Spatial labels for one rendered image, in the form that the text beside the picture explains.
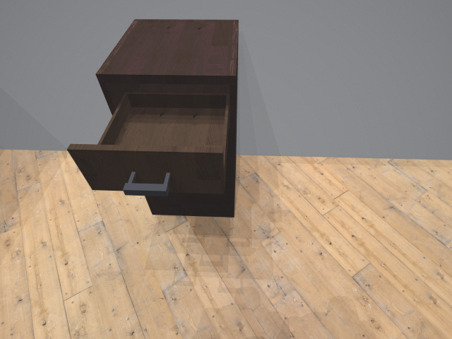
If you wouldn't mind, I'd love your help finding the drawer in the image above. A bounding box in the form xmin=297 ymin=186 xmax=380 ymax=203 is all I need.
xmin=67 ymin=92 xmax=230 ymax=194

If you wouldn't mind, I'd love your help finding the handle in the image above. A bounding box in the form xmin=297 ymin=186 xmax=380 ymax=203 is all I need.
xmin=123 ymin=172 xmax=171 ymax=196

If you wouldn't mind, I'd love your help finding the cabinet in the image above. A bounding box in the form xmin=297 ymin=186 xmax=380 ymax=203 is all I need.
xmin=96 ymin=19 xmax=239 ymax=218

